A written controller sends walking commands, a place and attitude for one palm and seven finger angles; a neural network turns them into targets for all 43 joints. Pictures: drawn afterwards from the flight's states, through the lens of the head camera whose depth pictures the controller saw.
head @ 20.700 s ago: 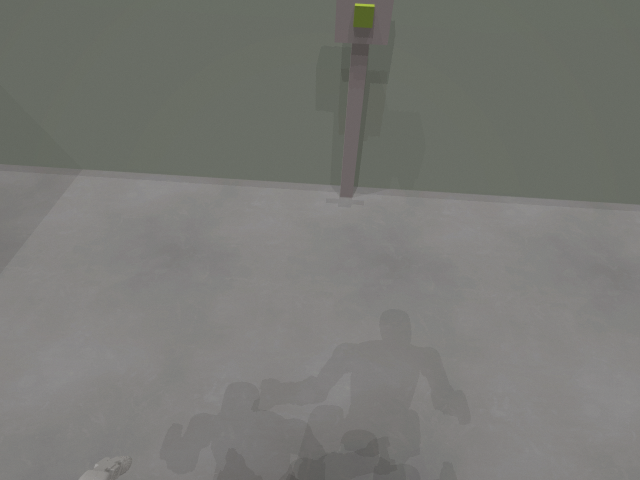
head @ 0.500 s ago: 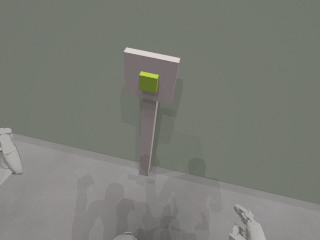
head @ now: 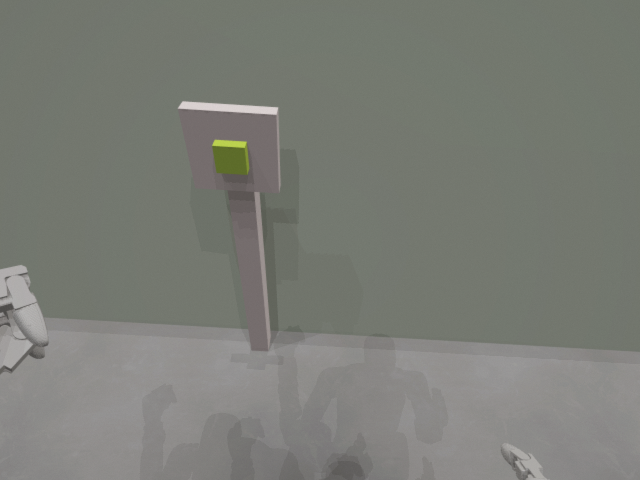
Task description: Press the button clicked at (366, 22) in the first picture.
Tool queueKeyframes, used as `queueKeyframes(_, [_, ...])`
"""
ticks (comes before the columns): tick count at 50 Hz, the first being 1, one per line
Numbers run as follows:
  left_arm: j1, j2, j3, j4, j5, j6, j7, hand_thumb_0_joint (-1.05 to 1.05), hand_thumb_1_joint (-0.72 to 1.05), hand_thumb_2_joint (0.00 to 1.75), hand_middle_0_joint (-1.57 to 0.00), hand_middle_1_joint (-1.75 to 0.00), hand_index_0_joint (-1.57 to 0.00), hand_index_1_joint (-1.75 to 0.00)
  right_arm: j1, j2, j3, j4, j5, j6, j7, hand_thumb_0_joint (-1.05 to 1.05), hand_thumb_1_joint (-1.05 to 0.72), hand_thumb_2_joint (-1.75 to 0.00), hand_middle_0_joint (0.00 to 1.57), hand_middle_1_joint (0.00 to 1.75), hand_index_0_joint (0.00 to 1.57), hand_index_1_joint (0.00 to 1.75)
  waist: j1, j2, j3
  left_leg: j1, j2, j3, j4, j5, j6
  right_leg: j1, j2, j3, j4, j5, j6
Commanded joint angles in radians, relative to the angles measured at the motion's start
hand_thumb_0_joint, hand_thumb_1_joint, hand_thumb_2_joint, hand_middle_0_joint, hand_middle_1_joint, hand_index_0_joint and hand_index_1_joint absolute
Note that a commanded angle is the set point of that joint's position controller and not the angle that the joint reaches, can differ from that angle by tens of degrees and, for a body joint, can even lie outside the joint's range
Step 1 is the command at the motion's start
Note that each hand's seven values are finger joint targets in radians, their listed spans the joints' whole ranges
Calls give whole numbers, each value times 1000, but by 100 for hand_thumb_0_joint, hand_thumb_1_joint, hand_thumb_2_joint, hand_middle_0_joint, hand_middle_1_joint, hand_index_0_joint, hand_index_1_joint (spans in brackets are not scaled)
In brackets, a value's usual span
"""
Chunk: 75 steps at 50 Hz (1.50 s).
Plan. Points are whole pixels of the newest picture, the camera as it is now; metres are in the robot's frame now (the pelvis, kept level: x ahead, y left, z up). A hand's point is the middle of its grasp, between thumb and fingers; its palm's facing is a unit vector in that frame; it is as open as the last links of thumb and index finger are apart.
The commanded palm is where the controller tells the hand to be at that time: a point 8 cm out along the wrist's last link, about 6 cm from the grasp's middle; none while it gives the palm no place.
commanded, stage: stop stepping back and stand still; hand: left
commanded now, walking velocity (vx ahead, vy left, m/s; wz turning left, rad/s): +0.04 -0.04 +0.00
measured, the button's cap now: (231, 156) +0.68 +0.20 +0.06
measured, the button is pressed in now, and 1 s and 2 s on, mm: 0 0 0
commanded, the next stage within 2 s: let the arm hang, fingers relaxed in 0.38 s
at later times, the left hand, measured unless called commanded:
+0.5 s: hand (40, 381) +0.17 +0.25 +0.16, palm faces +0.39 -0.80 -0.45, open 3.1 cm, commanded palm none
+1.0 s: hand out of the picture -0.11 +0.22 -0.15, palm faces +0.07 -0.96 -0.27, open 4.9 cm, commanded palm none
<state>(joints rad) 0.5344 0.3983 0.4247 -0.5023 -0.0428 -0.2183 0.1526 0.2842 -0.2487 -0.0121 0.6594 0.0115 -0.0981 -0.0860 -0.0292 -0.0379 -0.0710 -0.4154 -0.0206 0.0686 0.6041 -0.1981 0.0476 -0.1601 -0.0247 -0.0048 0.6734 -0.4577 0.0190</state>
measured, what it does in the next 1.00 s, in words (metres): steps on the spot: left foot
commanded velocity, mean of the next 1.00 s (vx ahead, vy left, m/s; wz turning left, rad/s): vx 0.05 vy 0.01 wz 0.00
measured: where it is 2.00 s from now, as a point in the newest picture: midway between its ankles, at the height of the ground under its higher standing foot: outside the picture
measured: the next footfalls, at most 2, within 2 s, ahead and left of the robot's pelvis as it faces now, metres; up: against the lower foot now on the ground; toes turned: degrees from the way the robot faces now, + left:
left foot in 0.36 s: +0.02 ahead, +0.13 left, +0.00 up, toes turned +5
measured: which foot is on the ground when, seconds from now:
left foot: down 0.00-0.10, up 0.12-0.34, down 0.36-1.00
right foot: down 0.00-1.00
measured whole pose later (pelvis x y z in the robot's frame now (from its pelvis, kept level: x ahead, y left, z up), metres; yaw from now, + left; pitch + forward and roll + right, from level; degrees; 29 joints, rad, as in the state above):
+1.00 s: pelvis -0.07 +0.01 +0.02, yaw +4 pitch -2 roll -1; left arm 0.35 0.25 0.02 1.06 0.02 0.04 0.01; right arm 0.27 -0.22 -0.01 1.05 -0.02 0.04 -0.01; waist 0.00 0.02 0.06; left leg -0.27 0.03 0.02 0.47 -0.16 0.00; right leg -0.12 -0.02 -0.08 0.44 -0.27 0.00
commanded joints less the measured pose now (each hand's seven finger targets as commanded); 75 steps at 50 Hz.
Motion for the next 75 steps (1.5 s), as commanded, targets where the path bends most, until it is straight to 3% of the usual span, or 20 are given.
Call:
queueKeyframes(1, [8,160,52,-289,6,-66,7,0,90,90,-130,-150,-130,-150,-149,-96,-26,-187,-12,-88,1,0,-90,-90,20,30,20,30,27,162,-4,31,234,-335,-375,-176,63,-26,26,-25,-34,-75,-14])
queueKeyframes(3, [90,174,83,-359,12,-70,12,0,90,90,-130,-150,-130,-150,-164,-89,-25,-212,-13,-87,8,0,-90,-90,20,30,20,30,28,147,3,-68,136,-217,-324,-330,0,77,23,-42,-212,-5,-48])
queueKeyframes(4, [136,190,103,-371,12,-73,12,0,90,90,-130,-150,-130,-150,-165,-80,-26,-221,-16,-79,12,0,-90,-90,20,30,20,30,22,104,-9,-63,70,-135,-174,-295,-32,35,-35,31,-286,-54,-85])
queueKeyframes(6, [134,225,128,-377,7,-75,17,0,90,90,-130,-150,-130,-150,-168,-75,-43,-195,-12,-52,23,0,-90,-90,20,30,20,30,36,-172,42,-136,-4,-73,362,-188,-66,-155,-332,464,-533,-308,-228])
queueKeyframes(8, [89,219,154,-363,11,-90,21,0,90,90,-130,-150,-130,-150,-131,-87,-49,-171,-16,-57,23,0,-90,-90,20,30,20,30,8,-80,88,-228,52,-110,505,-149,-62,-154,-330,394,-499,-69,-240])
queueKeyframes(10, [55,198,134,-267,19,-92,22,0,90,90,-130,-150,-130,-150,-128,-61,-26,-167,-23,-58,16,0,-90,-90,20,30,20,30,-3,-14,94,-184,98,-90,316,-144,-54,-119,-273,266,-420,86,-206])
queueKeyframes(15, [-18,85,3,-64,28,-61,30,0,90,90,-130,-150,-130,-150,-111,-64,-29,-142,-19,-82,-17,0,-90,-90,20,30,20,30,13,-25,101,161,35,29,-108,-78,-15,-186,-164,125,-305,103,-118])
queueKeyframes(18, [-53,107,-2,-205,27,-68,28,0,90,90,-130,-150,-130,-150,-116,-105,-41,-183,-11,-86,-16,0,-90,-90,20,30,20,30,20,130,3,298,198,-210,-172,141,70,-206,-26,29,-50,297,-12])
queueKeyframes(19, [-66,130,14,-253,26,-74,28,0,90,90,-130,-150,-130,-150,-115,-105,-38,-192,-4,-89,-10,0,-90,-90,20,30,20,30,24,94,-40,322,241,-257,-153,321,87,-196,-2,-14,0,299,7])
queueKeyframes(23, [-32,157,45,-347,28,-75,21,0,90,90,-130,-150,-130,-150,-136,-78,-22,-175,-18,-106,6,0,-90,-90,20,30,20,30,20,158,-11,227,259,-233,-192,388,72,-130,12,-47,-63,107,-5])
queueKeyframes(24, [-60,-83,-319,571,108,131,-112,0,90,90,-130,-150,-130,-150,-177,-239,-84,62,-30,-79,88,0,-90,-90,20,30,20,30,2,116,16,176,177,-127,-16,577,24,-185,-57,-31,-15,431,-10])
queueKeyframes(25, [-10,-109,-330,623,84,210,-131,0,90,90,-126,-146,-126,-146,-121,-155,-76,40,-12,-13,84,0,-90,-90,20,30,20,30,32,46,-64,209,152,-61,10,609,-15,-123,-65,22,-68,562,-15])
queueKeyframes(27, [-35,-86,-349,654,86,220,-140,0,90,90,-119,-138,-119,-138,-100,-114,-59,20,-18,12,83,0,-90,-90,20,30,20,30,27,-25,-97,148,121,-46,65,319,-42,-79,-122,55,-93,713,-39])
queueKeyframes(31, [-170,-8,-344,876,78,207,-147,0,90,90,-104,-122,-104,-122,-112,-109,-34,32,-38,58,90,0,-90,-90,20,30,20,30,24,-227,-36,101,82,-70,15,222,-33,-25,-139,52,-124,757,-61])
queueKeyframes(33, [-204,0,-352,993,72,211,-140,0,90,90,-97,-114,-97,-114,-128,-126,-34,62,-43,69,87,0,-90,-90,20,30,20,30,28,-142,-27,158,96,-89,-25,321,-26,-25,-121,35,-126,696,-48])
queueKeyframes(35, [-228,-11,-366,1096,64,221,-133,0,90,90,-90,-106,-90,-106,-129,-125,-23,105,-42,79,85,0,-90,-90,20,30,20,30,29,53,11,184,119,-117,-80,350,-15,-49,-85,13,-153,458,-34])
queueKeyframes(39, [-202,-66,-368,1277,58,224,-129,0,90,90,-75,-90,-75,-90,-126,-74,-15,189,-44,97,75,0,-90,-90,20,30,20,30,37,242,65,149,119,-133,-179,94,-16,-31,-66,19,-259,221,-47])
queueKeyframes(46, [-225,-38,-383,1467,55,219,-138,0,90,90,-49,-62,-49,-62,-58,-99,-25,302,-33,109,67,0,-90,-90,20,30,20,30,23,76,94,194,127,-148,-250,-56,-21,-44,-70,8,-354,145,-64])
queueKeyframes(53, [-214,-40,-392,1579,54,214,-132,0,90,90,-24,-34,-24,-34,-9,-88,-25,395,-29,109,64,0,-90,-90,20,30,20,30,17,22,141,228,123,-125,-275,-63,-25,-84,-79,17,-391,105,-64])
queueKeyframes(75, [-193,-109,-387,1625,56,213,-119,0,90,90,-20,-30,-20,-30,35,-7,-27,451,-31,104,59,0,-90,-90,20,30,20,30,26,58,172,197,117,-115,-294,-41,-33,-87,-71,8,-363,136,-54])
